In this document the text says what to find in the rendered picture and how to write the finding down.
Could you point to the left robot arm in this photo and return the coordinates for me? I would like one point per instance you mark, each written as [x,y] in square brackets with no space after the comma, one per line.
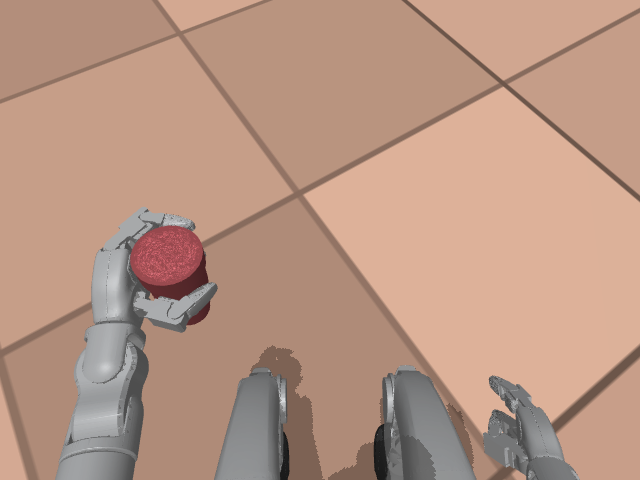
[103,437]

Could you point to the right robot hand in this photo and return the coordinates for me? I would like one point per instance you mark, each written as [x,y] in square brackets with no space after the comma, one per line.
[528,437]

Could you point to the cup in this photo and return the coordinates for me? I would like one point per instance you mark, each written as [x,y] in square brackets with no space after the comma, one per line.
[169,261]

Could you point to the right robot arm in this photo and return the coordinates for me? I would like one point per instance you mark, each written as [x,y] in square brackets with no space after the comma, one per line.
[550,468]

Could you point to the left robot hand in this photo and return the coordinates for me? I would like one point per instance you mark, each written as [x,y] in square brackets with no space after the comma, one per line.
[118,295]

